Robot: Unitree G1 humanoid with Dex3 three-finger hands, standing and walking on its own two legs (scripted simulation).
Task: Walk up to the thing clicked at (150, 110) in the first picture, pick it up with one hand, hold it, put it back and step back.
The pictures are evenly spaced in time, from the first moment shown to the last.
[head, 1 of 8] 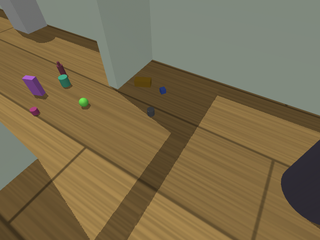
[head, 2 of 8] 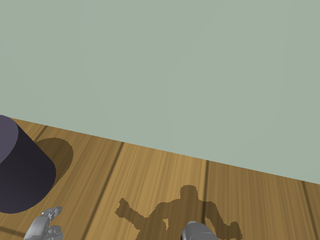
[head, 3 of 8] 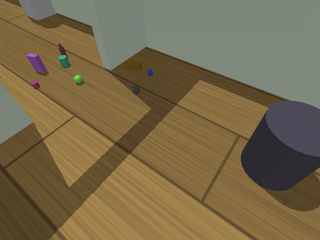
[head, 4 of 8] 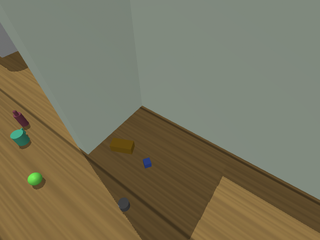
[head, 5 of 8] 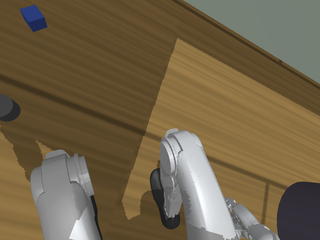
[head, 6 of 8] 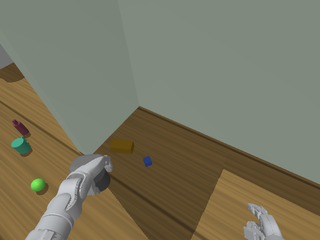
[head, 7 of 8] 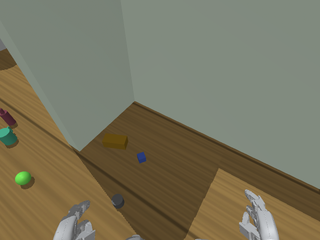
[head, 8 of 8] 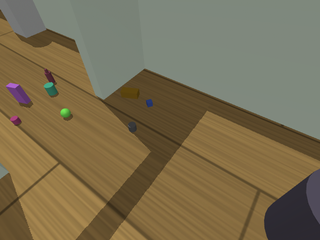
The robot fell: no
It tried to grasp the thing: yes
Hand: left
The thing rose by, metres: 0.68
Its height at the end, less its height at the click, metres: +0.00
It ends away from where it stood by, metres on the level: 0.00
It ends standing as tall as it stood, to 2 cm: yes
